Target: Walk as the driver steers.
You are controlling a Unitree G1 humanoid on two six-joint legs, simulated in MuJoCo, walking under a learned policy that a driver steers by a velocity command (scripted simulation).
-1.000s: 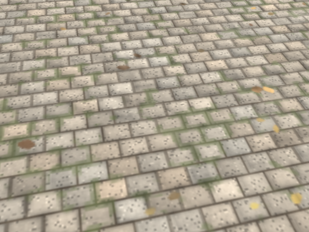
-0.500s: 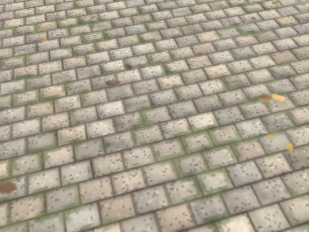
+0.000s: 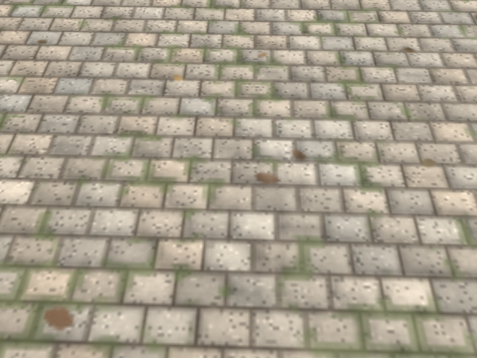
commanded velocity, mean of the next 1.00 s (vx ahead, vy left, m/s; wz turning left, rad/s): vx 0.42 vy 0.00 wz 0.23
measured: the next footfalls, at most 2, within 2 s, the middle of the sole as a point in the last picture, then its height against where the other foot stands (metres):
right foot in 0.52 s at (277, 347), level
left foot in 1.00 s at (201, 298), level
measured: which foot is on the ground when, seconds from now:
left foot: down 0.00-0.52, up 0.54-0.98, down 1.00-1.00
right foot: up 0.00-0.50, down 0.52-1.00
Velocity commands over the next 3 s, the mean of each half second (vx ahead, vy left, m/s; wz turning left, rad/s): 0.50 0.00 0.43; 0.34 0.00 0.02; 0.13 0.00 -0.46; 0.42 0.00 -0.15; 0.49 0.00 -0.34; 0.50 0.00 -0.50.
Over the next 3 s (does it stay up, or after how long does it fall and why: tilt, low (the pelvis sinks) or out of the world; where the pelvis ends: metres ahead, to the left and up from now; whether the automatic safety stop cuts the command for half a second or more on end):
stays up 1.30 -0.10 0.00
